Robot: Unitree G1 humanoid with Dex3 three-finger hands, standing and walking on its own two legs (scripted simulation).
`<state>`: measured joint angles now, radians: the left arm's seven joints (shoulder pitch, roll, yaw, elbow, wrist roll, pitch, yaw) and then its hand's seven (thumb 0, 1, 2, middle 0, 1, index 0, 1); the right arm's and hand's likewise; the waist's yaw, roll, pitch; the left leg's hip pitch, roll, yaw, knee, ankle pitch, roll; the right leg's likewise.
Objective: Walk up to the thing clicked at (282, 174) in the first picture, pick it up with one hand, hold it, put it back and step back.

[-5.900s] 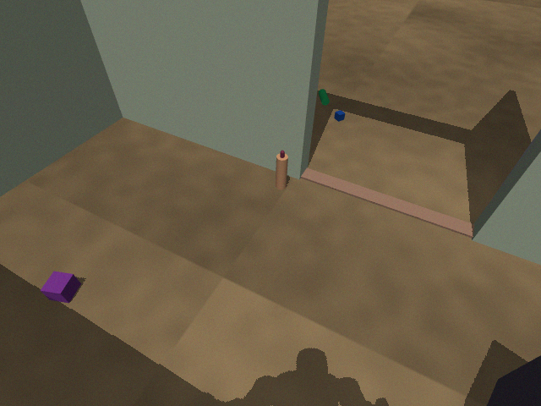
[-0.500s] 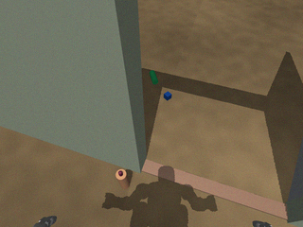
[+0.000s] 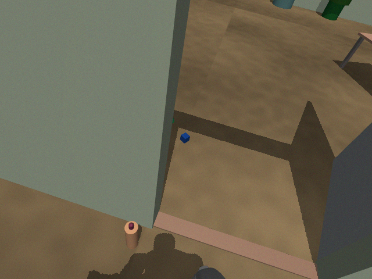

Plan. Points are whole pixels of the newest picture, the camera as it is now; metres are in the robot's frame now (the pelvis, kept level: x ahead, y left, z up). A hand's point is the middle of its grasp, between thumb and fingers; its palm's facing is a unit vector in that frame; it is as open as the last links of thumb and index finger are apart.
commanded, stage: walk up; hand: left
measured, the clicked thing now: (131, 234) +0.46 +0.15 -0.65
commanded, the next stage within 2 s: none
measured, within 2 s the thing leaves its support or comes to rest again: neither
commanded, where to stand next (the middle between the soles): +0.11 -0.05 m, yaw +0 degrees
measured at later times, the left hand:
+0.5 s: hand out of the picture +0.15 +0.20 -0.15, palm faces +0.01 -0.94 -0.35, open 7.4 cm
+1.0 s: hand out of the picture +0.04 +0.30 -0.18, palm faces +0.00 -0.95 -0.31, open 7.4 cm
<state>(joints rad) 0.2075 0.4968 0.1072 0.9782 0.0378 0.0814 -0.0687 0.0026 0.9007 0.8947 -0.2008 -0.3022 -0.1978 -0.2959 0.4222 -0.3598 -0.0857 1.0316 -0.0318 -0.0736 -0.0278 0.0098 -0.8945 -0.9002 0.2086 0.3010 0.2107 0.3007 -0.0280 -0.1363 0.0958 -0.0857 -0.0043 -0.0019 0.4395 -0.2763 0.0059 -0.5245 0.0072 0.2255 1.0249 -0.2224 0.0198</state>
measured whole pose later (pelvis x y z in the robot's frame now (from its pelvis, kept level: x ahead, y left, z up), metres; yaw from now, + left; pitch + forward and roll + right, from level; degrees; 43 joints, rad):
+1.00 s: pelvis -0.01 +0.01 +0.00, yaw +1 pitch -5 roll -1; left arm 0.27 0.51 0.10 0.94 0.02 0.09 -0.06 0.00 0.90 0.90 -0.20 -0.30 -0.19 -0.30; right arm 0.38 -0.37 -0.08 0.94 -0.02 -0.08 -0.04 0.01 -0.89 -0.90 0.21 0.30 0.21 0.30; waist 0.01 -0.15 0.09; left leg -0.13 0.01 0.01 0.50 -0.29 0.01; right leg -0.48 0.04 0.23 1.14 -0.23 0.01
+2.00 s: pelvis +0.05 -0.05 -0.02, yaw +3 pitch -3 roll -1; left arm 0.17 0.39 0.01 0.91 -0.01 -0.01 0.03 0.00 0.90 0.89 -0.20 -0.30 -0.20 -0.30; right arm 0.17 -0.38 -0.05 0.85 -0.04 0.03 0.03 0.01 -0.90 -0.90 0.20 0.30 0.21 0.30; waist -0.02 0.00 0.15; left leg -0.33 -0.02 -0.01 0.63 -0.25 0.04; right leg -0.33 0.00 -0.01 0.85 -0.55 -0.03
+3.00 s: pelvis +0.06 -0.05 -0.01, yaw +1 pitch -3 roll +1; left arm 0.07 0.34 0.00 1.03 0.00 -0.01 -0.01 0.00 0.90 0.89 -0.20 -0.30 -0.20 -0.30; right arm 0.14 -0.35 0.01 1.07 0.00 -0.01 0.01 0.01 -0.90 -0.90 0.20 0.30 0.20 0.30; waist -0.01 0.01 0.09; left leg -0.22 0.03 -0.02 0.53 -0.26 -0.04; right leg -0.26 -0.04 0.00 0.55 -0.24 0.03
